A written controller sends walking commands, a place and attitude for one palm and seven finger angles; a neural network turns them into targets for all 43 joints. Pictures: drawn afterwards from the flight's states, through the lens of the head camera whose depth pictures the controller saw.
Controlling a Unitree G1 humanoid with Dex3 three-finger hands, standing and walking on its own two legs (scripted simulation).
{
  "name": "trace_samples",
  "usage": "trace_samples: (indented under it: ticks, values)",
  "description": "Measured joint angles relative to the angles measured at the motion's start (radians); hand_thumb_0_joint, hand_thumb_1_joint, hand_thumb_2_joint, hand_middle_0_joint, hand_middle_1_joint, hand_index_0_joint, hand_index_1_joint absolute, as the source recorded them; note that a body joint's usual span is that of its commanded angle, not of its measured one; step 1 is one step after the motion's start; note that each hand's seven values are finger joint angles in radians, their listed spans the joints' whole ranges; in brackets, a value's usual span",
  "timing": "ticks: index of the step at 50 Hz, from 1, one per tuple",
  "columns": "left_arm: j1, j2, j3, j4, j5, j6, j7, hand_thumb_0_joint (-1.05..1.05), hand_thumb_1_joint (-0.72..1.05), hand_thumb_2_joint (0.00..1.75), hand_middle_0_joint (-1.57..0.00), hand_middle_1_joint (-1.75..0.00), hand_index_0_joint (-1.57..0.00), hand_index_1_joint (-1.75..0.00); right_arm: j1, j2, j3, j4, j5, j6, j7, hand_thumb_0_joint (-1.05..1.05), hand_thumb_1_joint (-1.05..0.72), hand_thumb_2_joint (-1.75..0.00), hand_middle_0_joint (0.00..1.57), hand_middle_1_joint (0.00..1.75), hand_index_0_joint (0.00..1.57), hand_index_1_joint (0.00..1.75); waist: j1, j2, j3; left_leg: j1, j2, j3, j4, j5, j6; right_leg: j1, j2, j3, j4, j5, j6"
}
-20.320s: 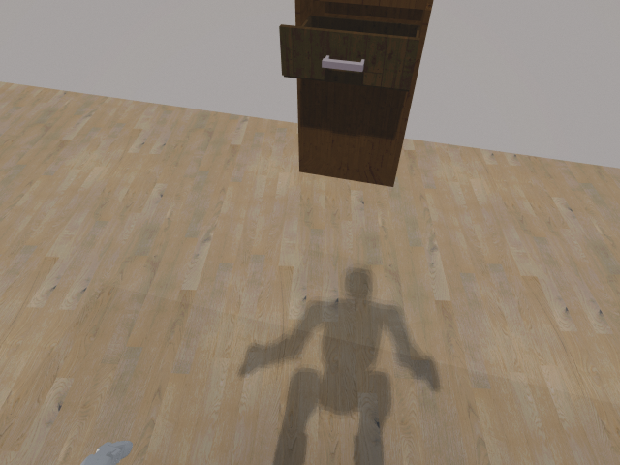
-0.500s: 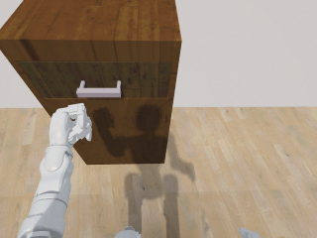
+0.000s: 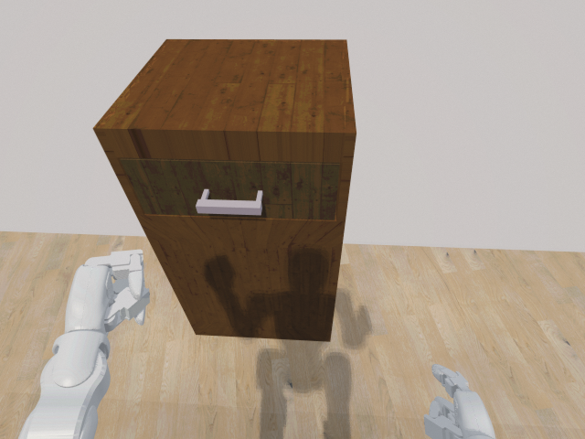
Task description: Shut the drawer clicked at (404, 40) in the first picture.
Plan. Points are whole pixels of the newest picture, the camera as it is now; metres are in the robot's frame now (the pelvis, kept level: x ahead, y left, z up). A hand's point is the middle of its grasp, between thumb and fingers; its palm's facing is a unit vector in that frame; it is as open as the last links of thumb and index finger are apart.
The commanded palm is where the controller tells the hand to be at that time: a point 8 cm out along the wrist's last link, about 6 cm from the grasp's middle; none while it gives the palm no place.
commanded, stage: draw the hand back to the body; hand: left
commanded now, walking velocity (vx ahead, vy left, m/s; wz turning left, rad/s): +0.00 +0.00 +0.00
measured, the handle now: (231, 200) +0.58 +0.18 -0.04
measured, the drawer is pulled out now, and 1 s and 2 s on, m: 0.00 0.00 0.00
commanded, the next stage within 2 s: step back with the hand held close in 0.58 s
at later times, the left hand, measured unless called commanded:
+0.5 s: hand (46, 331) +0.18 +0.24 +0.18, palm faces +0.39 -0.83 -0.39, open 3.3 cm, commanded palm +0.13 +0.28 +0.18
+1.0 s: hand (76, 329) +0.19 +0.23 +0.15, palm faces +0.25 -0.84 -0.47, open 3.3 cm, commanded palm +0.13 +0.28 +0.18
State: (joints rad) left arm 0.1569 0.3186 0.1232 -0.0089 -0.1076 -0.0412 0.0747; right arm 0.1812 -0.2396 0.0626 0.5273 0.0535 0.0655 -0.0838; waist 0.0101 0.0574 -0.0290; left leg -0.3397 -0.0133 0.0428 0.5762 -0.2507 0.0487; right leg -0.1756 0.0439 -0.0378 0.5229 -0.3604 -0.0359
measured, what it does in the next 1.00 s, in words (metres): stands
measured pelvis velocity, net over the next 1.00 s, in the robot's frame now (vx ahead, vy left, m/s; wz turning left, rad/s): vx -0.01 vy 0.01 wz -0.01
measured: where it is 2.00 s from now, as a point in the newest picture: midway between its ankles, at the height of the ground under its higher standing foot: outside the picture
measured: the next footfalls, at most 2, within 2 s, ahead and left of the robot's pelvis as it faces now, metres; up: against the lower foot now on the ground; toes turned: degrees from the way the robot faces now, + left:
none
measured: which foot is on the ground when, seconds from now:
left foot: down 0.00-1.00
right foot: down 0.00-1.00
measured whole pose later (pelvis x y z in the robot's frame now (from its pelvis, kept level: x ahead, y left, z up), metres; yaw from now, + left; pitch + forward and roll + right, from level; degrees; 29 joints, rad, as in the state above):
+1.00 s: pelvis -0.01 +0.01 +0.01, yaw -1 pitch +1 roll -1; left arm 0.62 0.38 0.32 -0.53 -0.08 -0.14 0.08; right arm 0.16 -0.26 -0.01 0.53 0.02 0.06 -0.06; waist 0.00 0.06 0.04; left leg -0.29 -0.02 0.06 0.45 -0.18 0.06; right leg -0.14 0.04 -0.02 0.42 -0.29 -0.02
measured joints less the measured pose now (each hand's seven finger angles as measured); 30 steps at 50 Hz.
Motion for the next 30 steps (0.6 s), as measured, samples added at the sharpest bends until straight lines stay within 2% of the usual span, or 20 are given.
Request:
trace_samples:
  ticks: [9,21,25,30]
  values:
    - [0.18,0.003,0.028,-0.239,0.005,-0.011,0.018,0.02,0.89,0.89,-1.4,-1.6,-1.4,-1.6,0.002,-0.005,-0.005,0.036,-0.02,-0.053,0.012,0.02,-0.9,-0.9,0.2,0.3,0.2,0.3,0.019,0.011,0.028,0.119,-0.015,0.006,-0.11,0.045,0.007,0.118,-0.013,0.008,-0.112,0.049,0.008]
    - [0.382,0.037,0.144,-0.46,0.004,-0.039,0.021,0.02,0.89,0.89,-1.4,-1.6,-1.4,-1.6,0.009,-0.002,-0.022,0.054,-0.031,-0.103,0.027,0.02,-0.9,-0.9,0.2,0.3,0.2,0.3,0.042,0.018,0.026,0.169,-0.013,0.004,-0.136,0.05,0.004,0.177,-0.009,0.008,-0.159,0.065,0.007]
    - [0.406,0.033,0.164,-0.485,0.004,-0.059,0.023,0.02,0.89,0.89,-1.4,-1.6,-1.4,-1.6,0.008,-0.003,-0.028,0.06,-0.033,-0.115,0.026,0.02,-0.9,-0.9,0.2,0.3,0.2,0.3,0.049,0.023,0.028,0.172,-0.014,-0.001,-0.133,0.049,0.003,0.183,-0.009,0.003,-0.159,0.064,0.006]
    - [0.372,0.003,0.148,-0.434,0.009,-0.05,0.023,0.02,0.89,0.9,-1.4,-1.6,-1.4,-1.6,0.0,-0.001,-0.029,0.067,-0.036,-0.114,0.018,0.02,-0.9,-0.9,0.2,0.3,0.2,0.3,0.053,0.02,0.045,0.171,-0.013,-0.008,-0.137,0.056,0.001,0.182,-0.007,-0.003,-0.159,0.066,0.002]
